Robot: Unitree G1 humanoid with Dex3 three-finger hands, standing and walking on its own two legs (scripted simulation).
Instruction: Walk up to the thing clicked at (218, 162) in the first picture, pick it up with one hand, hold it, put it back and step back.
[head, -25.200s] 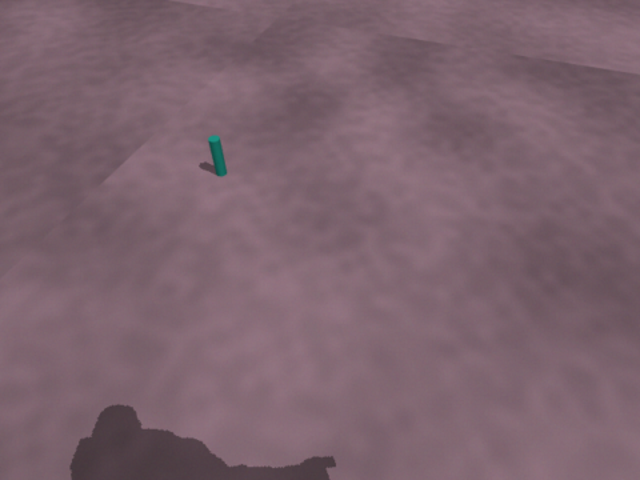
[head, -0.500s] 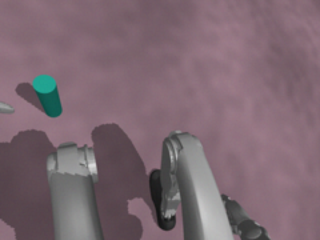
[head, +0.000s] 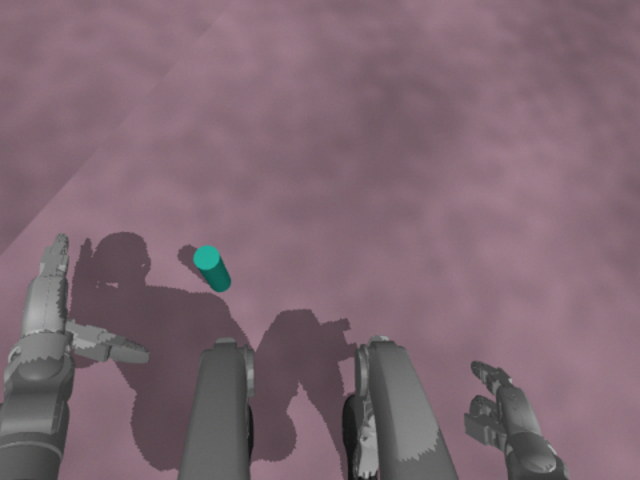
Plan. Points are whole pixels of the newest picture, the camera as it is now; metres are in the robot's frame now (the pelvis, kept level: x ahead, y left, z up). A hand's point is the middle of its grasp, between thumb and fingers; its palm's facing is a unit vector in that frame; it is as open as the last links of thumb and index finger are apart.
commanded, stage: home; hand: left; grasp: from the side
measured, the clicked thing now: (214, 271) +0.47 +0.20 -0.44
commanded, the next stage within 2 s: none
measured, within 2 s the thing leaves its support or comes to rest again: neither
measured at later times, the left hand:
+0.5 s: hand (71, 375) +0.23 +0.20 +0.10, palm faces +0.15 -0.93 -0.33, open 17.4 cm
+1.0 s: hand (56, 404) +0.21 +0.19 +0.13, palm faces +0.17 -0.94 -0.29, open 17.5 cm
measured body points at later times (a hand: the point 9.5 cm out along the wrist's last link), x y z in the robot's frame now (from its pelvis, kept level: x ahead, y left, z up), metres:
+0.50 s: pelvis +0.05 +0.00 +0.16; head +0.08 +0.01 +0.61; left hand +0.22 +0.25 +0.12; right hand +0.21 -0.24 +0.08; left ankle +0.06 +0.13 -0.50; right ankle +0.07 -0.13 -0.50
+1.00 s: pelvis +0.06 +0.00 +0.18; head +0.07 +0.01 +0.63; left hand +0.20 +0.24 +0.15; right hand +0.24 -0.23 +0.12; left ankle +0.06 +0.13 -0.50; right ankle +0.07 -0.13 -0.50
